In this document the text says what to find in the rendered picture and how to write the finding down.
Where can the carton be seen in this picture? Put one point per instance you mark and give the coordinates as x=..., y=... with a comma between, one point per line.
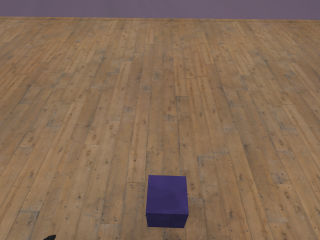
x=167, y=201

